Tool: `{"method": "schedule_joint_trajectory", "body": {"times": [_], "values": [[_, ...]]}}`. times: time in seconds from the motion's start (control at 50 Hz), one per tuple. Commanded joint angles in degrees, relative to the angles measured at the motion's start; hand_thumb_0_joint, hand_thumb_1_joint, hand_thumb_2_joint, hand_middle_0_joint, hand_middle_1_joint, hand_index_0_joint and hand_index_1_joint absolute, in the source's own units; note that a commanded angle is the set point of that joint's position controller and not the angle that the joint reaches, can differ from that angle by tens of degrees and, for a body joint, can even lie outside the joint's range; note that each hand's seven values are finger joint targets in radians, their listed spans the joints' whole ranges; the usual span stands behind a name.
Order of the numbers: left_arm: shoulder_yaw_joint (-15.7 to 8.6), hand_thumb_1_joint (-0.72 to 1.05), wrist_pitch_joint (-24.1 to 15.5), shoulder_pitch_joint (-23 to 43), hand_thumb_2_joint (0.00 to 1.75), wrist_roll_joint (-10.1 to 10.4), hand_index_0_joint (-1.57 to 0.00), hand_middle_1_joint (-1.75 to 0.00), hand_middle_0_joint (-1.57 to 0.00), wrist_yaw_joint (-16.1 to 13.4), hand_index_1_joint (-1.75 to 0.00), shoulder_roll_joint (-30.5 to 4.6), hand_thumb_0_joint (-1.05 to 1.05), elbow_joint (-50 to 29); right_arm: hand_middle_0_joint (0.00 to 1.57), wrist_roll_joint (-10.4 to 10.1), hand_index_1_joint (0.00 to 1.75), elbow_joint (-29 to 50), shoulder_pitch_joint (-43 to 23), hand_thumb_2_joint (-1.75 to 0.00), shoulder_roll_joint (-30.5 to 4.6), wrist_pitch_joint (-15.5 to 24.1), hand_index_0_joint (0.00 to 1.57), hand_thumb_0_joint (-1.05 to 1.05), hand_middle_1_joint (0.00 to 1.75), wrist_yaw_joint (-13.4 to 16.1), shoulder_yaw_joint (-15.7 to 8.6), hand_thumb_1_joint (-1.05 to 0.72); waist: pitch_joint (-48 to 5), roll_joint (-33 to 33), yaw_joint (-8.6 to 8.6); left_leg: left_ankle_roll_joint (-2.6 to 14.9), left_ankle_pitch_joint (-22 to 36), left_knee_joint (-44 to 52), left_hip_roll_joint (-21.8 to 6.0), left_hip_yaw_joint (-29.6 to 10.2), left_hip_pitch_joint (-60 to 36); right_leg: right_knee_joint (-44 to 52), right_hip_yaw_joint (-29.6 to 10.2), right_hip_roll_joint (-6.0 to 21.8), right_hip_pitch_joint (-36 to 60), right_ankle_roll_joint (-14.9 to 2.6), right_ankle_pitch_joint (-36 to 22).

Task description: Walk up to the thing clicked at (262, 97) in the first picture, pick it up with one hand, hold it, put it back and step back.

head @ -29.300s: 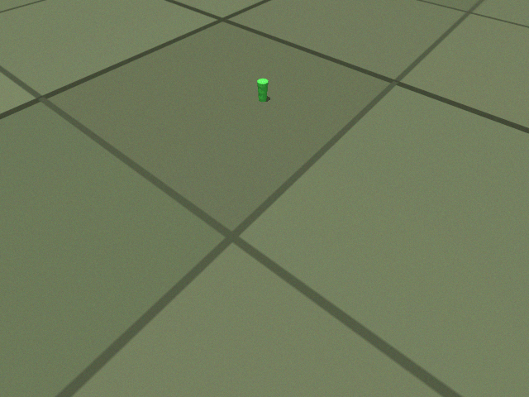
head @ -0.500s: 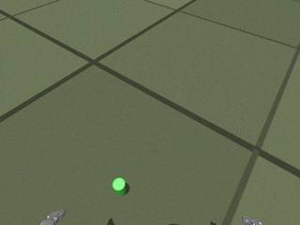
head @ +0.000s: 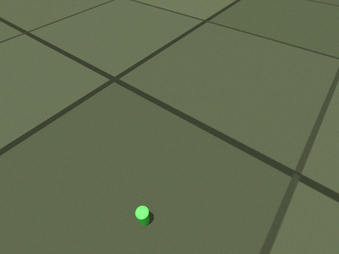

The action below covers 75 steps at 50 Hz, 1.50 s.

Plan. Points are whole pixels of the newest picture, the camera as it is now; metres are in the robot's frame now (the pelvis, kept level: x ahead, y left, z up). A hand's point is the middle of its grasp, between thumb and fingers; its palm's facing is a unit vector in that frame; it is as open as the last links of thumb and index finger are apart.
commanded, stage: stand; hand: left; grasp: from the side
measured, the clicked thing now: (143, 216) +0.43 +0.18 -0.71
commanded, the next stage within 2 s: step back in 1.38 s
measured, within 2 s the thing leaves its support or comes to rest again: neither
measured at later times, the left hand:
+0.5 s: hand out of the picture +0.06 +0.24 -0.16, palm faces -0.02 -0.94 -0.34, open 7.4 cm
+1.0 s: hand out of the picture +0.09 +0.24 -0.15, palm faces -0.02 -0.94 -0.34, open 7.4 cm
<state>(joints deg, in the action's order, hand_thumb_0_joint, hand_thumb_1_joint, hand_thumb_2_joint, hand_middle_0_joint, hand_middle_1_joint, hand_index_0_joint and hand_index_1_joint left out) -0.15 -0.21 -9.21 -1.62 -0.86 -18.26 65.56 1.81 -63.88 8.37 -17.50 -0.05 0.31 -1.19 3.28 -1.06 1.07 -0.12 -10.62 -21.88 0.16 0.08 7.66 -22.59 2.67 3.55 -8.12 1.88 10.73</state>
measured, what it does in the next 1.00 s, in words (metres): stands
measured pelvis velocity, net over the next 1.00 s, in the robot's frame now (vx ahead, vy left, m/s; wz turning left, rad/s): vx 0.02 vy -0.01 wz -0.01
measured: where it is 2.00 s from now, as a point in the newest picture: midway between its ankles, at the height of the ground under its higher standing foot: outside the picture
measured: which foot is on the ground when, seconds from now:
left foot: down 0.00-1.00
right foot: down 0.00-1.00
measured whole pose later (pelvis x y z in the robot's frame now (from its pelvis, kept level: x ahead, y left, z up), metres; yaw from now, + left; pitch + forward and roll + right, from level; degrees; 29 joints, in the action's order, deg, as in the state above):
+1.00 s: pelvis +0.02 -0.01 +0.00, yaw -1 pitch -2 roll +0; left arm -0.5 -0.6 -5.7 -0.9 -0.2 -18.8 67.0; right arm 1.2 -66.1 6.3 -19.3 0.2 0.1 -0.4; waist 2.8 -0.7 0.3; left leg -0.9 -10.0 -18.2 -1.0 0.3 5.8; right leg -18.1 2.6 2.2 -6.1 1.3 9.5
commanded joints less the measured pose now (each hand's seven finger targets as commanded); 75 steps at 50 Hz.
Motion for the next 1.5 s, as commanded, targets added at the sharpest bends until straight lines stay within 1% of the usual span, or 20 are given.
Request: {"method": "schedule_joint_trajectory", "body": {"times": [0.0, 0.08, 0.1, 0.18, 0.34, 0.46, 0.52, 0.56, 0.76, 0.88, 1.06, 1.12, 1.2, 1.26, 1.32, 1.34, 1.36, 1.4, 1.44, 1.48], "values": [[-2.11, 0.90, -1.55, 2.38, 0.90, 0.00, -0.20, -0.30, -0.20, -0.79, -0.30, -11.67, 0.00, -2.14, 0.20, -0.40, 0.30, 2.40, -1.68, -0.90, -11.26, 1.47, 0.20, 0.00, 0.30, 0.76, -1.79, -0.90, -1.15, 1.34, -0.49, 0.89, -0.09, 6.07, -5.60, -6.04, 1.44, 5.65, -4.92, 3.78, 0.04, -2.20, 0.31], [-2.17, 0.90, -1.70, 3.76, 0.90, 0.12, -0.20, -0.30, -0.20, -0.81, -0.30, -12.12, 0.00, -1.97, 0.20, -0.53, 0.30, 2.01, -2.30, -0.90, -11.18, 1.23, 0.20, 0.00, 0.30, 0.63, -1.55, -0.90, -1.84, 2.12, -0.58, 1.00, 1.22, 5.96, -5.84, -5.72, 1.56, 6.40, -5.14, 4.14, 0.80, -2.09, -0.44], [-2.14, 0.90, -1.58, 3.42, 0.90, 0.09, -0.20, -0.30, -0.20, -0.79, -0.30, -12.16, 0.00, -1.73, 0.20, -0.53, 0.30, 1.86, -2.36, -0.90, -11.46, 1.21, 0.20, 0.00, 0.30, 0.60, -1.56, -0.90, -1.21, 1.98, -0.46, 0.80, 0.09, 6.18, -5.71, -5.74, 1.57, 6.69, -5.10, 3.92, 0.17, -1.98, 1.45], [-2.12, 0.90, -1.56, 4.15, 0.90, 0.16, -0.20, -0.30, -0.20, -0.72, -0.30, -12.25, 0.00, -1.43, 0.20, -0.54, 0.30, 1.36, -2.74, -0.90, -11.63, 1.07, 0.20, 0.00, 0.30, 0.53, -1.44, -0.90, -1.15, 1.60, -0.54, 0.84, -0.76, 6.11, -5.78, -5.53, 2.32, 7.22, -5.32, 4.04, 0.58, -2.02, 2.33], [-2.25, 0.90, -1.60, 4.94, 0.90, 0.34, -0.20, -0.30, -0.20, -0.54, -0.30, -12.67, 0.00, -1.39, 0.20, -0.54, 0.30, 1.13, -2.39, -0.90, -12.09, 1.19, 0.20, 0.00, 0.30, 0.55, -1.30, -0.90, -2.22, 1.13, -0.69, 0.84, 1.11, 6.22, -6.31, -5.37, 2.03, 7.26, -5.76, 4.45, 1.23, -2.33, 0.50], [-2.19, 0.90, -1.50, 4.41, 0.90, 0.43, -0.20, -0.30, -0.20, -0.29, -0.30, -12.50, 0.00, -1.14, 0.20, -0.70, 0.30, 0.88, -2.77, -0.90, -12.46, 1.21, 0.20, 0.00, 0.30, 0.49, -1.24, -0.90, -1.85, 1.12, -0.39, 0.85, -0.27, 6.69, -6.39, -5.51, 2.34, 7.37, -5.33, 4.05, 1.13, -2.32, 1.18], [-2.27, 0.90, -1.80, 5.10, 0.90, 0.58, -0.20, -0.30, -0.20, -0.31, -0.30, -12.26, 0.00, -1.43, 0.20, -0.70, 0.30, 0.97, -2.61, -0.90, -12.67, 1.42, 0.20, 0.00, 0.30, 0.52, -1.18, -0.90, -4.06, 0.73, -0.68, 1.08, 4.41, 5.87, -6.92, -5.10, 0.64, 7.02, -5.86, 4.79, 2.71, -2.52, -4.44], [-2.27, 0.90, -1.72, 4.79, 0.90, 0.61, -0.20, -0.30, -0.20, -0.33, -0.30, -12.12, 0.00, -1.22, 0.20, -0.68, 0.30, 0.96, -3.07, -0.90, -12.95, 1.55, 0.20, 0.00, 0.30, 0.64, -1.28, -0.90, -4.05, 0.56, -0.62, 0.98, 5.77, 6.02, -6.92, -5.14, 0.07, 6.72, -5.50, 4.60, 2.87, -2.48, -5.83], [-2.33, 0.90, -1.59, 5.16, 0.90, 0.56, -0.20, -0.30, -0.20, -0.19, -0.30, -12.19, 0.00, -1.30, 0.20, -0.75, 0.30, 0.92, -3.29, -0.90, -13.14, 1.38, 0.20, 0.00, 0.30, 0.60, -1.13, -0.90, -3.03, 0.91, -0.86, 0.83, 3.99, 6.67, -7.10, -5.00, 0.16, 7.60, -5.32, 4.25, 2.29, -2.25, -3.73], [-2.42, 0.90, -1.64, 5.40, 0.90, 0.76, -0.20, -0.30, -0.20, -0.14, -0.30, -12.35, 0.00, -1.80, 0.20, -0.81, 0.30, 0.97, -3.56, -0.90, -13.34, 1.61, 0.20, 0.00, 0.30, 0.64, -1.00, -0.90, -4.61, 0.02, -0.68, 0.76, 7.60, 6.66, -7.31, -4.63, 0.04, 6.82, -5.33, 4.76, 4.66, -2.31, -8.88], [-2.47, 0.90, -1.50, 5.37, 0.90, 0.76, -0.20, -0.30, -0.20, -0.07, -0.30, -12.40, 0.00, -1.74, 0.20, -0.88, 0.30, 1.02, -3.78, -0.90, -13.31, 1.57, 0.20, 0.00, 0.30, 0.54, -0.92, -0.90, -3.80, 1.15, -0.94, 0.77, 6.30, 7.13, -7.35, -4.85, -0.34, 7.38, -4.94, 4.58, 3.42, -2.09, -6.54], [-2.49, 0.90, -1.66, 5.25, 0.90, 0.75, -0.20, -0.30, -0.20, -0.07, -0.30, -12.50, 0.00, -2.09, 0.20, -0.91, 0.30, 1.29, -4.11, -0.90, -13.74, 1.71, 0.20, 0.00, 0.30, 0.56, -1.12, -0.90, -4.76, 1.11, -0.77, 0.90, 9.38, 6.38, -7.70, -4.86, -1.52, 7.01, -4.99, 4.76, 3.86, -2.27, -8.76], [-2.42, 0.90, -1.62, 5.05, 0.90, 0.85, -0.20, -0.30, -0.20, -0.05, -0.30, -12.43, 0.00, -2.13, 0.20, -0.91, 0.30, 1.30, -4.59, -0.90, -13.77, 1.74, 0.20, 0.00, 0.30, 0.60, -1.06, -0.90, -4.87, 0.39, -0.74, 0.80, 9.50, 6.36, -7.82, -4.93, -1.83, 6.88, -4.90, 4.78, 3.96, -2.24, -8.97], [-2.47, 0.90, -1.65, 5.06, 0.90, 0.75, -0.20, -0.30, -0.20, -0.10, -0.30, -12.68, 0.00, -2.47, 0.20, -1.03, 0.30, 1.40, -4.17, -0.90, -13.75, 1.74, 0.20, 0.00, 0.30, 0.62, -1.02, -0.90, -5.64, 0.90, -0.96, 0.96, 11.22, 6.10, -7.67, -4.56, -2.02, 6.59, -4.89, 4.96, 4.69, -2.30, -11.95], [-2.46, 0.90, -1.47, 5.23, 0.90, 0.98, -0.20, -0.30, -0.20, 0.04, -0.30, -12.63, 0.00, -2.22, 0.20, -0.98, 0.30, 1.03, -3.84, -0.90, -13.56, 1.75, 0.20, 0.00, 0.30, 0.58, -0.80, -0.90, -4.26, 0.64, -0.89, 0.67, 8.44, 7.02, -7.57, -4.69, -0.82, 6.81, -5.15, 4.88, 4.33, -2.24, -8.88], [-2.56, 0.90, -1.38, 5.48, 0.90, 0.87, -0.20, -0.30, -0.20, 0.07, -0.30, -12.71, 0.00, -2.40, 0.20, -0.87, 0.30, 1.23, -4.01, -0.90, -13.67, 1.74, 0.20, 0.00, 0.30, 0.62, -0.85, -0.90, -4.41, 0.38, -0.93, 0.78, 8.25, 6.97, -7.58, -4.48, -0.45, 6.58, -4.93, 4.93, 4.74, -2.42, -8.85], [-5.13, 0.90, -0.84, 5.29, 0.90, 2.18, -0.20, -0.30, -0.20, -0.10, -0.30, -17.08, 0.00, -4.06, 0.20, -1.61, 0.30, 2.65, -6.05, -0.90, -17.30, 0.64, 0.20, 0.00, 0.30, 0.16, -2.54, -0.90, 1.74, 1.22, -0.96, 2.30, 17.40, 1.16, -6.61, -5.76, 3.39, 1.64, -5.45, 3.86, -0.64, -2.92, -16.72], [-5.35, 0.90, -0.63, 4.13, 0.90, 2.31, -0.20, -0.30, -0.20, -0.37, -0.30, -16.07, 0.00, -5.92, 0.20, -2.36, 0.30, 4.17, -4.01, -0.90, -16.45, 0.07, 0.20, 0.00, 0.30, 0.02, -2.80, -0.90, -3.17, 0.89, -1.68, 3.47, 22.06, -1.90, -7.10, -5.17, 2.61, -1.61, -4.51, 3.57, 1.25, -3.97, -19.08], [-5.55, 0.90, -0.27, 3.66, 0.90, 2.17, -0.20, -0.30, -0.20, -0.35, -0.30, -15.17, 0.00, -7.97, 0.20, -2.39, 0.30, 5.99, -4.06, -0.90, -16.64, -0.39, 0.20, 0.00, 0.30, -0.17, -3.44, -0.90, -7.49, 0.12, -1.60, 4.84, 22.13, -4.17, -7.53, -5.52, 1.76, -4.73, -3.86, 2.95, 1.13, -4.88, -17.14], [-5.49, 0.90, 0.09, 4.63, 0.90, 1.78, -0.20, -0.30, -0.20, -0.24, -0.30, -15.17, 0.00, -9.76, 0.20, -2.29, 0.30, 7.53, -4.53, -0.90, -16.57, -1.01, 0.20, 0.00, 0.30, -0.35, -3.83, -0.90, -8.48, 0.41, -1.93, 5.20, 18.04, -6.91, -6.62, -5.29, 3.69, -5.84, -5.07, 3.64, 0.12, -5.85, -15.68]]}}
